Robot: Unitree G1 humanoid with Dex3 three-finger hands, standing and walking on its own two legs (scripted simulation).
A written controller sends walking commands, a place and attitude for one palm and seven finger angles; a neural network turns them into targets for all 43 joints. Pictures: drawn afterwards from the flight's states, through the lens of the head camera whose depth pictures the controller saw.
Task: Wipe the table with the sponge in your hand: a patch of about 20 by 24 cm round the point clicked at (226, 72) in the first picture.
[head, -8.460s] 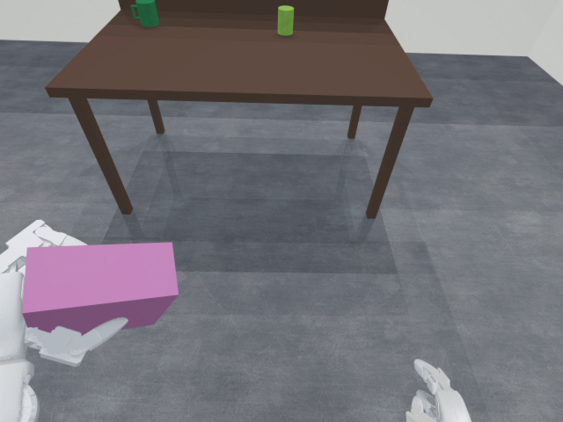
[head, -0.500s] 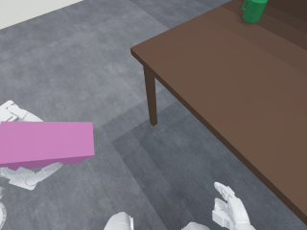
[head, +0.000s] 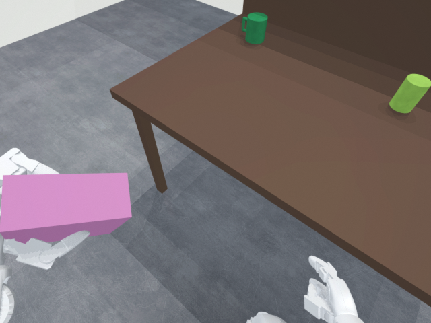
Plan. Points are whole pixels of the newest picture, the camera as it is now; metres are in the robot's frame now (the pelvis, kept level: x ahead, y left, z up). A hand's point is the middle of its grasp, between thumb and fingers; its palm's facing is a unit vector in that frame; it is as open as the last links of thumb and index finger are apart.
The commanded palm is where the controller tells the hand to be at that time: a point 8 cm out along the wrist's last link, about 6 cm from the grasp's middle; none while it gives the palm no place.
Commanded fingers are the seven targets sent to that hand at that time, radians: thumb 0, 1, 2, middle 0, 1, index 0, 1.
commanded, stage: turn to face it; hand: left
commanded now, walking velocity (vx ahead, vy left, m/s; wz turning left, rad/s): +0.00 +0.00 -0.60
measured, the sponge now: (86, 209) +0.23 +0.21 +0.15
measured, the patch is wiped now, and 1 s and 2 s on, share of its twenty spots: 0.00 0.00 0.00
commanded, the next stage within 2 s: take the last steps up to it in 1.58 s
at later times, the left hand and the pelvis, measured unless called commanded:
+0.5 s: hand (144, 219) +0.21 +0.12 +0.17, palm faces +0.12 -0.87 -0.48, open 10.1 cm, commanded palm +0.17 +0.17 +0.18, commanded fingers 0.00 0.10 1.30 -1.20 -1.60 -1.20 -1.60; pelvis -0.06 -0.05 +0.00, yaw -16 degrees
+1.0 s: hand (246, 258) +0.18 -0.01 +0.17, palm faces -0.20 -0.83 -0.52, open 10.1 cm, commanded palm +0.16 +0.07 +0.18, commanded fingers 0.00 0.10 1.30 -1.20 -1.60 -1.20 -1.60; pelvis -0.13 -0.07 +0.00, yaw -34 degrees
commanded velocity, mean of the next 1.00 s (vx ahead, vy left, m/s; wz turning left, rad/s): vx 0.00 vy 0.00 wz -0.60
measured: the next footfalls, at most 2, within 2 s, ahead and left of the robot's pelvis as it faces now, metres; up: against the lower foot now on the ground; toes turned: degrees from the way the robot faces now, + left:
right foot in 0.10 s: +0.05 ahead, -0.13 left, +0.00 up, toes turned -9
left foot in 0.52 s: +0.00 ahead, +0.10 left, +0.00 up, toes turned -13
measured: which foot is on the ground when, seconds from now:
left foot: down 0.00-0.10, up 0.12-0.50, down 0.52-0.76, up 0.78-1.00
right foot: up 0.00-0.08, down 0.10-0.54, up 0.56-0.74, down 0.76-1.00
